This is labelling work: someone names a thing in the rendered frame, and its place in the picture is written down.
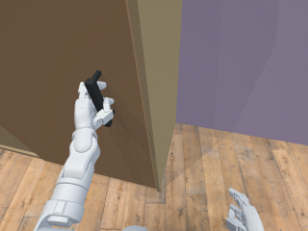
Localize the left robot forearm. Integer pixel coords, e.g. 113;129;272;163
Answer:
33;128;100;231

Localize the left robot hand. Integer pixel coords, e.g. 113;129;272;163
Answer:
74;81;115;131

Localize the wardrobe door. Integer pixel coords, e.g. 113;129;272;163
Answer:
0;0;157;189
0;125;34;153

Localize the right robot hand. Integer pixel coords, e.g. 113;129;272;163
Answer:
225;188;265;231

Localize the handle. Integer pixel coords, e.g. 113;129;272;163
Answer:
84;70;115;127

